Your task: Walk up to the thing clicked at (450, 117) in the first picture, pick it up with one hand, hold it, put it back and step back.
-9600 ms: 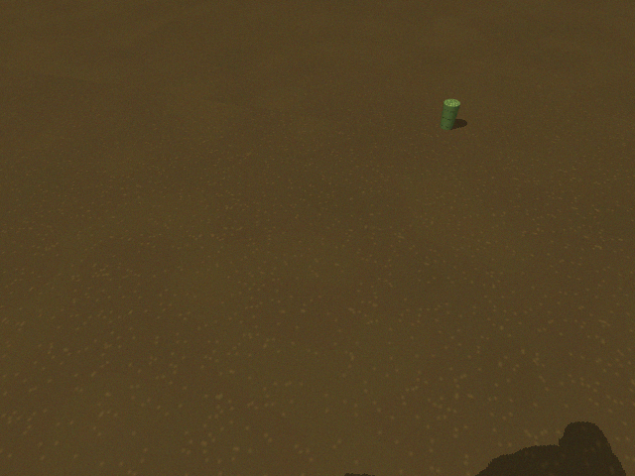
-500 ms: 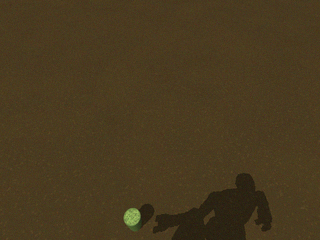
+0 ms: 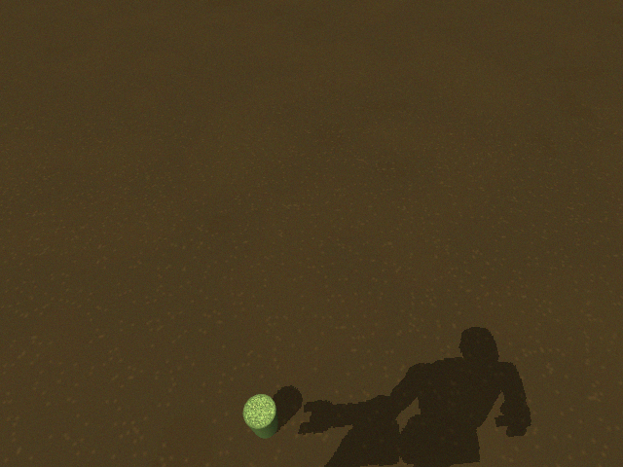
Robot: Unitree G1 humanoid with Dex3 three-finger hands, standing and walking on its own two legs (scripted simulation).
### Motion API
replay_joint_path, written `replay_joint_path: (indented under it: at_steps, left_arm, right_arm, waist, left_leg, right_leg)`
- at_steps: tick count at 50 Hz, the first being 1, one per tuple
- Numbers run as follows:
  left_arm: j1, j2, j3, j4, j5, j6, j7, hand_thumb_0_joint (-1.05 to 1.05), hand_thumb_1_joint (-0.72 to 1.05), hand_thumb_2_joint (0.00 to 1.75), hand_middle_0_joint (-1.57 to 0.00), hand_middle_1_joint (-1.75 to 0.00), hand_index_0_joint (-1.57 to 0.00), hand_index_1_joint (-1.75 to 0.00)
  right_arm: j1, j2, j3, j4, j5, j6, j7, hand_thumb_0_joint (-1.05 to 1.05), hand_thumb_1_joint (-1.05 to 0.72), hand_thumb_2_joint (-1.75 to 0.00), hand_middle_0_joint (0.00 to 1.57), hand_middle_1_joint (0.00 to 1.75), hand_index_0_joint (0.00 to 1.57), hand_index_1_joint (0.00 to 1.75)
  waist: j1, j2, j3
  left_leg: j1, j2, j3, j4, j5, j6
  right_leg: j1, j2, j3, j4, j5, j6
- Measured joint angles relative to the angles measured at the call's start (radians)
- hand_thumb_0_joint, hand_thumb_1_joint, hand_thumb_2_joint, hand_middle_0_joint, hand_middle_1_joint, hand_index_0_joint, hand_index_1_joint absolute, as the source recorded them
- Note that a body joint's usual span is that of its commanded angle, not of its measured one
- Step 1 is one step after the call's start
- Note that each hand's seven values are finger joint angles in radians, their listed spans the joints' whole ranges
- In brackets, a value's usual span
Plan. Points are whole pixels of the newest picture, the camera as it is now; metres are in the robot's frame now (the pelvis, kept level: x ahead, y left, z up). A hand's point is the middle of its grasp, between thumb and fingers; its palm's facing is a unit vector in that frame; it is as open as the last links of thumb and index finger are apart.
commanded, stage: go down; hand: left
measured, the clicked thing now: (263, 418) +0.38 +0.19 -0.70
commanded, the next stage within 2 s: none
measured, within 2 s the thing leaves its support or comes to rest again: neither
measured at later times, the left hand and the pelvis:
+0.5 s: hand out of the picture +0.15 +0.27 -0.19, palm faces +0.02 -0.94 -0.33, open 15.7 cm; pelvis +0.00 +0.01 -0.05, yaw +0 degrees
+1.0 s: hand out of the picture +0.15 +0.27 -0.20, palm faces +0.00 -0.93 -0.37, open 15.3 cm; pelvis +0.00 +0.01 -0.09, yaw +0 degrees
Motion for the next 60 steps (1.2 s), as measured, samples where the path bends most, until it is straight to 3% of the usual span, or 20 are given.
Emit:
replay_joint_path:
  at_steps: [5,9,19,27,36,44,55,60]
  left_arm:
    - [-0.123,-0.003,0.088,-0.002,0.036,-0.008,-0.023,0.0,0.66,0.65,-0.09,-0.17,-0.09,-0.16]
    - [-0.137,0.014,0.144,-0.043,0.077,0.006,-0.048,0.0,0.44,0.48,-0.06,-0.15,-0.06,-0.14]
    - [-0.01,0.012,0.166,-0.23,0.084,0.098,-0.073,0.0,-0.1,0.31,-0.06,-0.25,-0.06,-0.23]
    - [0.093,-0.004,0.165,-0.44,0.087,0.136,-0.074,-0.01,-0.39,0.39,-0.07,-0.41,-0.07,-0.39]
    - [0.18,0.006,0.156,-0.623,0.083,0.244,-0.072,-0.01,-0.45,0.52,-0.07,-0.54,-0.07,-0.52]
    - [0.232,0.015,0.157,-0.728,0.076,0.292,-0.079,-0.01,-0.43,0.64,-0.07,-0.66,-0.07,-0.64]
    - [0.266,0.02,0.17,-0.796,0.076,0.281,-0.074,-0.01,-0.4,0.62,-0.07,-0.63,-0.07,-0.61]
    - [0.227,0.039,0.174,-0.743,0.095,0.239,-0.074,-0.01,-0.39,0.6,-0.07,-0.6,-0.07,-0.58]
  right_arm:
    - [0.026,0.055,-0.009,-0.134,0.004,-0.023,-0.011,0.01,-0.96,-0.91,0.2,0.3,0.2,0.3]
    - [0.054,0.095,-0.02,-0.193,-0.01,-0.028,-0.007,0.01,-0.96,-0.91,0.2,0.3,0.2,0.3]
    - [0.088,0.093,-0.028,-0.306,-0.008,-0.052,-0.01,0.01,-0.94,-0.9,0.21,0.3,0.2,0.3]
    - [0.062,0.09,-0.034,-0.362,-0.016,-0.093,-0.033,0.01,-0.92,-0.89,0.21,0.3,0.2,0.3]
    - [0.048,0.102,-0.016,-0.418,-0.019,-0.115,-0.055,0.01,-0.89,-0.89,0.21,0.3,0.2,0.3]
    - [0.058,0.11,-0.01,-0.454,-0.024,-0.132,-0.065,0.01,-0.9,-0.89,0.21,0.3,0.2,0.3]
    - [0.072,0.115,-0.013,-0.463,-0.03,-0.146,-0.071,0.01,-0.91,-0.89,0.21,0.3,0.2,0.3]
    - [0.071,0.108,-0.011,-0.459,-0.035,-0.163,-0.071,0.01,-0.92,-0.9,0.21,0.3,0.2,0.3]
  waist:
    - [-0.006,-0.01,0.005]
    - [-0.015,-0.021,-0.029]
    - [-0.025,0.001,-0.093]
    - [-0.016,-0.003,-0.127]
    - [-0.024,0.004,-0.157]
    - [-0.029,0.009,-0.171]
    - [-0.032,0.013,-0.179]
    - [-0.033,0.016,-0.183]
  left_leg:
    - [-0.151,0.008,-0.007,0.118,-0.034,-0.003]
    - [-0.242,0.014,-0.004,0.205,-0.073,-0.004]
    - [-0.405,0.015,-0.011,0.404,-0.177,0.004]
    - [-0.53,0.015,-0.024,0.558,-0.255,0.006]
    - [-0.593,0.02,-0.043,0.642,-0.302,0.004]
    - [-0.661,0.022,-0.054,0.707,-0.328,0.002]
    - [-0.745,0.026,-0.062,0.785,-0.352,0.0]
    - [-0.795,0.025,-0.067,0.823,-0.357,0.0]
  right_leg:
    - [-0.147,0.005,-0.002,0.114,-0.033,-0.005]
    - [-0.24,0.01,0.004,0.198,-0.068,-0.007]
    - [-0.392,0.007,0.004,0.377,-0.163,0.003]
    - [-0.508,0.004,-0.003,0.523,-0.24,0.007]
    - [-0.559,0.008,-0.018,0.593,-0.283,0.007]
    - [-0.621,0.01,-0.025,0.653,-0.31,0.005]
    - [-0.704,0.014,-0.028,0.729,-0.334,0.003]
    - [-0.753,0.013,-0.031,0.769,-0.342,0.002]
